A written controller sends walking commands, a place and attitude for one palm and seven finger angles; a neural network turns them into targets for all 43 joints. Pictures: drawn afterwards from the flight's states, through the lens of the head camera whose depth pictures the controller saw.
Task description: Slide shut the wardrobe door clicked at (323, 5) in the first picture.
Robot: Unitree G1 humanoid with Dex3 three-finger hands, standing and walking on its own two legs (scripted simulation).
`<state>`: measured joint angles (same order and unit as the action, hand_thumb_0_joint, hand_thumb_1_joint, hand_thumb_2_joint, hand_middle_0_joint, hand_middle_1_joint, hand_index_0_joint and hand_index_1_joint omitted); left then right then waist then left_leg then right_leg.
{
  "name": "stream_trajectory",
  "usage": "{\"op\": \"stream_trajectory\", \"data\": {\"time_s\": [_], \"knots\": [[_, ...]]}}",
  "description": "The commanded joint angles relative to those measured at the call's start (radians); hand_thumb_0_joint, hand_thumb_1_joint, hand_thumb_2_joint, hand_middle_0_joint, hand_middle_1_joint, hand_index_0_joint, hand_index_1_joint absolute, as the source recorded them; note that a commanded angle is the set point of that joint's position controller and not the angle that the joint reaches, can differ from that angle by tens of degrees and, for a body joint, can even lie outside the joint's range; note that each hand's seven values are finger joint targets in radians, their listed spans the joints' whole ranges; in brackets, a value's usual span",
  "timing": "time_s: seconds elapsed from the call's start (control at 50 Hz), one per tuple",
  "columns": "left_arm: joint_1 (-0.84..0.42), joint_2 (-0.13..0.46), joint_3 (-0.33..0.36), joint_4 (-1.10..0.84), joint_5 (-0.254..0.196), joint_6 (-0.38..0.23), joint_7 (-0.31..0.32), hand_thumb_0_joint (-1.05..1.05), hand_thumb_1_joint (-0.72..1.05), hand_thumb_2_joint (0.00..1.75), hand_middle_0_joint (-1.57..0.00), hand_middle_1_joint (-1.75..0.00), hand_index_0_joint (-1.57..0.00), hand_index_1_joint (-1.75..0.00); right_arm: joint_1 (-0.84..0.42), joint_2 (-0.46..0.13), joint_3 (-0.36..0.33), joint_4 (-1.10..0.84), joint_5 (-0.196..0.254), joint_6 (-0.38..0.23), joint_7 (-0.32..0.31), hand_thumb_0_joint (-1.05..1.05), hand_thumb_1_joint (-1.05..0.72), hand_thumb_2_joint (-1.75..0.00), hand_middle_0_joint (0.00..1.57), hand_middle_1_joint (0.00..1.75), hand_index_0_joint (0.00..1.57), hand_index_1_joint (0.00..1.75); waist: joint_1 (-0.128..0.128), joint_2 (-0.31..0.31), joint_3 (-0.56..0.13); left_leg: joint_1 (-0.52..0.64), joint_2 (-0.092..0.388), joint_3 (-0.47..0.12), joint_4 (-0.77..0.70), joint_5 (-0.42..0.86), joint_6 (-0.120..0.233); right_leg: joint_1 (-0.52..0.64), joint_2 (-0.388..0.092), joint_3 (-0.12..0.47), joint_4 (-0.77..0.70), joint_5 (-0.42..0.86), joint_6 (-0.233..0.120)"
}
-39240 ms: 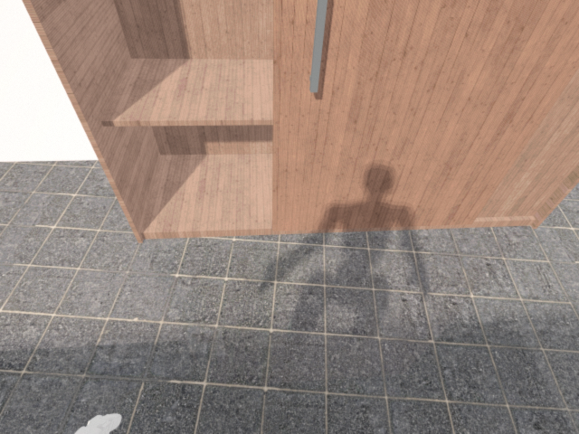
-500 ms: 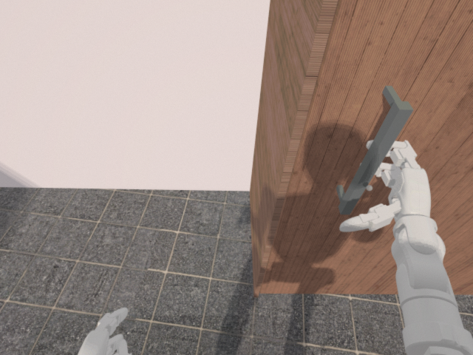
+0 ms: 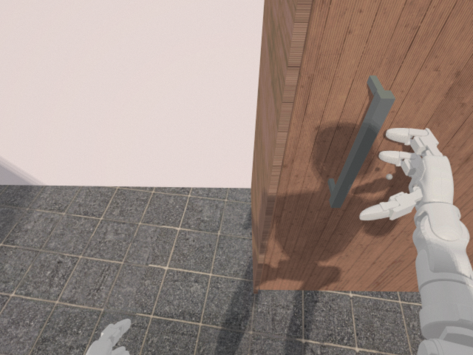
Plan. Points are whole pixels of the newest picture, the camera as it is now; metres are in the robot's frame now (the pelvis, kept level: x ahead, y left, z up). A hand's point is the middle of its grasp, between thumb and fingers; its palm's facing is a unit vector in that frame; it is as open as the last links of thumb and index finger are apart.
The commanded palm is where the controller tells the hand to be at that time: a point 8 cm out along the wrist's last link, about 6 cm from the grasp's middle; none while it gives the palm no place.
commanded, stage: slip the hand off the handle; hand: right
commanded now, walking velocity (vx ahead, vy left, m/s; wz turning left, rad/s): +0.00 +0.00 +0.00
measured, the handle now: (351, 151) +0.45 -0.17 +0.12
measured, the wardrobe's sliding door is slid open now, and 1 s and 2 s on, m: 0.00 0.00 0.00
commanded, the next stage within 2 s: draw the hand back to the body in 0.68 s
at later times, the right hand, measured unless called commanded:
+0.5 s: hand (420, 229) +0.29 -0.24 +0.12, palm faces +0.19 +0.97 -0.16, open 14.7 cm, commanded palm +0.26 -0.27 +0.13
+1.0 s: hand (432, 245) +0.26 -0.23 +0.13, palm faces -0.01 +1.00 -0.04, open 14.7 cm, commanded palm +0.22 -0.28 +0.14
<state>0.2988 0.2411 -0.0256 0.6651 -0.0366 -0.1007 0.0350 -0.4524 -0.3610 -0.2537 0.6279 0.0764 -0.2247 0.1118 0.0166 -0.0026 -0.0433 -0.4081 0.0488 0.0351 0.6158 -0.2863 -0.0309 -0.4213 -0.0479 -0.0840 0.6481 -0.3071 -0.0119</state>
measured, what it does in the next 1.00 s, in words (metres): stands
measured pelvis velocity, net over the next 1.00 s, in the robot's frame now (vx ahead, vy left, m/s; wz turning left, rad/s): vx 0.00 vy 0.02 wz -0.03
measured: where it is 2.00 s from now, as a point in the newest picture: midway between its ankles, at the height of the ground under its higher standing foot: outside the picture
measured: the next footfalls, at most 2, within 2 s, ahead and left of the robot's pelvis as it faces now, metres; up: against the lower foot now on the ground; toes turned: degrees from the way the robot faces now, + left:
none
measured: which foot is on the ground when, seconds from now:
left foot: down 0.00-1.00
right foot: down 0.00-1.00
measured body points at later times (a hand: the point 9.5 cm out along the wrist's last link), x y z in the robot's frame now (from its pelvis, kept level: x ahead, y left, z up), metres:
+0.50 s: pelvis +0.00 +0.02 +0.00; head +0.00 +0.02 +0.45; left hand +0.18 +0.25 -0.08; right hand +0.28 -0.29 +0.13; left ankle +0.01 +0.14 -0.72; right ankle +0.01 -0.11 -0.72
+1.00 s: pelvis +0.00 +0.02 +0.00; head -0.01 +0.03 +0.45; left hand +0.18 +0.25 -0.07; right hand +0.26 -0.29 +0.14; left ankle +0.01 +0.14 -0.72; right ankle +0.01 -0.11 -0.72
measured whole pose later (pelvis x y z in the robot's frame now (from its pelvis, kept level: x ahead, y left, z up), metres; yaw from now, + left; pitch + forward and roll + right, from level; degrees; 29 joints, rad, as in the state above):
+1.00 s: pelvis +0.00 +0.02 +0.00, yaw -2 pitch +0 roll +1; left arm 0.26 0.27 -0.06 0.63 -0.06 -0.27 0.10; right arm 0.01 -0.40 -0.36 0.20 0.37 -0.05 0.48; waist -0.03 -0.05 -0.05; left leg -0.30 0.03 0.08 0.61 -0.31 -0.01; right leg -0.34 -0.07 -0.04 0.65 -0.32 0.02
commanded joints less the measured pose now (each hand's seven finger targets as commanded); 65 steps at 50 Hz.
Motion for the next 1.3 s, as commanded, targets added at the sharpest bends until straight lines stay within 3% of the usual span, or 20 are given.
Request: {"op": "stream_trajectory", "data": {"time_s": [0.0, 0.04, 0.1, 0.14, 0.2, 0.26, 0.44, 0.56, 0.66, 0.72, 0.78, 0.8, 0.82, 0.84, 0.88, 0.94, 1.0, 1.08, 1.18, 1.28], "knots": [[-0.025, 0.157, 0.063, -0.147, -0.003, -0.043, 0.012, 0.0, 0.9, 0.9, -0.2, -0.3, -0.2, -0.3, -0.31, -0.21, -0.047, -0.269, 0.033, -0.077, 0.027, 0.0, 0.55, -0.2, 0.25, 1.15, 0.25, 1.15, -0.021, -0.079, -0.302, 0.065, -0.068, 0.012, -0.051, 0.184, 0.056, 0.178, 0.022, 0.08, -0.097, 0.226, 0.002], [-0.019, 0.161, 0.067, -0.148, 0.0, -0.047, 0.009, 0.0, 0.9, 0.9, -0.2, -0.3, -0.2, -0.3, -0.264, -0.195, -0.041, -0.295, 0.049, -0.08, 0.042, 0.0, 0.55, -0.2, 0.25, 1.15, 0.25, 1.15, -0.014, -0.044, -0.301, 0.065, -0.073, 0.016, -0.05, 0.195, 0.054, 0.177, 0.017, 0.083, -0.088, 0.245, 0.001], [-0.029, 0.161, 0.074, -0.163, -0.002, -0.054, 0.0, 0.0, 0.9, 0.9, -0.2, -0.3, -0.2, -0.3, -0.139, -0.206, -0.07, -0.407, 0.071, -0.079, 0.051, 0.0, 0.55, -0.2, 0.25, 1.15, 0.25, 1.15, -0.042, -0.085, -0.335, 0.092, -0.073, 0.018, -0.037, 0.24, 0.056, 0.197, 0.015, 0.08, -0.082, 0.315, 0.006], [-0.037, 0.162, 0.074, -0.168, 0.0, -0.058, -0.002, 0.0, 0.9, 0.9, -0.2, -0.3, -0.2, -0.3, -0.078, -0.209, -0.083, -0.446, 0.081, -0.064, 0.049, 0.0, 0.55, -0.2, 0.25, 1.15, 0.25, 1.15, -0.043, -0.051, -0.305, 0.098, -0.075, 0.019, -0.041, 0.236, 0.053, 0.173, 0.016, 0.077, -0.08, 0.296, 0.001], [-0.066, 0.159, 0.068, -0.17, -0.008, -0.062, 0.004, 0.0, 0.9, 0.9, -0.2, -0.3, -0.2, -0.3, -0.059, -0.21, -0.09, -0.493, 0.089, -0.041, 0.04, 0.0, 0.55, -0.2, 0.25, 1.15, 0.25, 1.15, -0.032, -0.044, -0.236, 0.072, -0.073, 0.021, -0.058, 0.165, 0.049, 0.139, 0.02, 0.077, -0.101, 0.193, -0.001], [-0.089, 0.153, 0.065, -0.18, -0.002, -0.074, 0.013, 0.0, 0.9, 0.9, -0.2, -0.3, -0.2, -0.3, -0.022, -0.219, -0.101, -0.574, 0.091, -0.04, 0.035, 0.0, 0.55, -0.2, 0.25, 1.15, 0.25, 1.15, -0.041, -0.066, -0.256, 0.09, -0.071, 0.013, -0.062, 0.159, 0.049, 0.152, 0.025, 0.072, -0.097, 0.186, -0.007], [-0.131, 0.145, 0.046, -0.182, -0.012, -0.102, 0.039, 0.0, 0.9, 0.9, -0.2, -0.3, -0.2, -0.3, 0.072, -0.203, -0.089, -0.594, 0.127, -0.018, 0.095, 0.0, 0.55, -0.2, 0.25, 1.15, 0.25, 1.15, -0.03, -0.038, -0.171, 0.074, -0.063, 0.002, -0.095, 0.083, 0.043, 0.125, 0.035, 0.066, -0.095, 0.093, -0.014], [-0.142, 0.138, 0.039, -0.195, -0.012, -0.127, 0.043, 0.0, 0.9, 0.9, -0.2, -0.3, -0.2, -0.3, 0.153, -0.179, -0.076, -0.652, 0.143, -0.002, 0.115, 0.0, 0.55, -0.2, 0.25, 1.15, 0.25, 1.15, -0.043, -0.033, -0.17, 0.08, -0.059, 0.005, -0.095, 0.084, 0.041, 0.125, 0.04, 0.071, -0.09, 0.094, -0.014], [-0.153, 0.136, 0.036, -0.197, -0.007, -0.143, 0.044, 0.0, 0.9, 0.9, -0.2, -0.3, -0.2, -0.3, 0.256, -0.23, -0.143, -0.69, 0.152, 0.0, 0.111, 0.0, 0.55, -0.2, 0.25, 1.15, 0.25, 1.15, -0.064, -0.025, -0.167, 0.107, -0.052, -0.005, -0.1, 0.085, 0.039, 0.103, 0.043, 0.068, -0.084, 0.1, -0.014], [-0.161, 0.134, 0.034, -0.187, -0.008, -0.15, 0.051, 0.0, 0.9, 0.9, -0.2, -0.3, -0.2, -0.3, 0.182, -0.219, -0.124, -0.709, 0.153, -0.005, 0.113, 0.0, 0.55, -0.2, 0.25, 1.15, 0.25, 1.15, -0.04, -0.034, -0.145, 0.078, -0.051, -0.007, -0.11, 0.05, 0.035, 0.104, 0.042, 0.068, -0.081, 0.077, -0.013], [-0.158, 0.135, 0.035, -0.174, -0.009, -0.167, 0.057, 0.0, 0.9, 0.9, -0.2, -0.3, -0.2, -0.3, 0.163, -0.229, -0.126, -0.691, 0.157, -0.011, 0.117, 0.0, 0.55, -0.2, 0.25, 1.15, 0.25, 1.15, -0.037, -0.054, -0.144, 0.068, -0.049, -0.017, -0.119, 0.009, 0.036, 0.103, 0.042, 0.071, -0.075, 0.054, -0.012], [-0.171, 0.157, 0.02, -0.176, -0.028, -0.191, 0.073, 0.0, 0.9, 0.9, -0.2, -0.3, -0.2, -0.3, 0.112, -0.184, -0.096, -0.626, 0.282, 0.028, 0.24, 0.0, 0.55, -0.2, 0.25, 1.15, 0.25, 1.15, -0.007, -0.034, -0.199, 0.144, -0.041, -0.03, -0.134, 0.032, 0.043, 0.138, 0.047, 0.075, -0.082, 0.045, -0.016], [-0.178, 0.155, 0.021, -0.182, -0.033, -0.204, 0.088, 0.0, 0.9, 0.9, -0.2, -0.3, -0.2, -0.3, 0.096, -0.257, -0.147, -0.654, 0.306, 0.047, 0.305, 0.0, 0.55, -0.2, 0.25, 1.15, 0.25, 1.15, -0.034, -0.035, -0.229, 0.184, -0.036, -0.039, -0.135, 0.068, 0.042, 0.14, 0.044, 0.076, -0.075, 0.071, -0.018], [-0.179, 0.163, 0.016, -0.187, -0.031, -0.216, 0.097, 0.0, 0.9, 0.9, -0.2, -0.3, -0.2, -0.3, 0.107, -0.3, -0.18, -0.637, 0.321, 0.07, 0.358, 0.0, 0.55, -0.2, 0.25, 1.15, 0.25, 1.15, -0.042, -0.067, -0.25, 0.207, -0.034, -0.049, -0.125, 0.108, 0.046, 0.145, 0.046, 0.077, -0.071, 0.103, -0.019], [-0.171, 0.148, 0.013, -0.2, -0.029, -0.236, 0.093, 0.0, 0.9, 0.9, -0.2, -0.3, -0.2, -0.3, 0.169, -0.304, -0.197, -0.663, 0.319, 0.098, 0.396, 0.0, 0.55, -0.2, 0.25, 1.15, 0.25, 1.15, -0.062, -0.072, -0.229, 0.201, -0.036, -0.032, -0.113, 0.185, 0.046, 0.157, 0.044, 0.082, -0.079, 0.162, -0.02], [-0.156, 0.15, 0.017, -0.211, -0.026, -0.246, 0.07, 0.0, 0.9, 0.9, -0.2, -0.3, -0.2, -0.3, 0.327, -0.293, -0.258, -0.614, 0.338, 0.127, 0.374, 0.0, 0.55, -0.2, 0.25, 1.15, 0.25, 1.15, -0.09, -0.007, -0.162, 0.193, -0.042, -0.018, -0.11, 0.209, 0.044, 0.121, 0.044, 0.081, -0.086, 0.185, -0.013], [-0.163, 0.15, 0.019, -0.234, -0.033, -0.255, 0.055, 0.0, 0.9, 0.9, -0.2, -0.3, -0.2, -0.3, 0.387, -0.25, -0.245, -0.673, 0.348, 0.151, 0.354, 0.0, 0.55, -0.2, 0.25, 1.15, 0.25, 1.15, -0.089, 0.008, -0.144, 0.173, -0.047, 0.001, -0.109, 0.184, 0.04, 0.121, 0.042, 0.071, -0.099, 0.167, -0.012], [-0.163, 0.145, 0.021, -0.245, -0.035, -0.275, 0.049, 0.0, 0.9, 0.9, -0.2, -0.3, -0.2, -0.3, 0.413, -0.214, -0.196, -0.832, 0.33, 0.165, 0.329, 0.0, 0.55, -0.2, 0.25, 1.15, 0.25, 1.15, -0.076, -0.067, -0.147, 0.155, -0.056, 0.017, -0.108, 0.19, 0.043, 0.174, 0.037, 0.069, -0.108, 0.174, -0.015], [-0.164, 0.147, 0.019, -0.218, -0.032, -0.297, 0.061, 0.0, 0.9, 0.9, -0.2, -0.3, -0.2, -0.3, 0.404, -0.225, -0.198, -0.925, 0.312, 0.168, 0.294, 0.0, 0.55, -0.2, 0.25, 1.15, 0.25, 1.15, -0.064, -0.082, -0.111, 0.136, -0.062, 0.029, -0.125, 0.138, 0.041, 0.198, 0.03, 0.084, -0.126, 0.138, -0.014], [-0.182, 0.138, 0.01, -0.205, -0.032, -0.306, 0.064, 0.0, 0.9, 0.9, -0.2, -0.3, -0.2, -0.3, 0.42, -0.21, -0.181, -0.975, 0.301, 0.18, 0.283, 0.0, 0.37, -0.29, 0.24, 1.04, 0.24, 1.04, -0.066, -0.102, -0.094, 0.148, -0.063, 0.043, -0.135, 0.112, 0.044, 0.217, 0.026, 0.1, -0.155, 0.125, -0.009]]}}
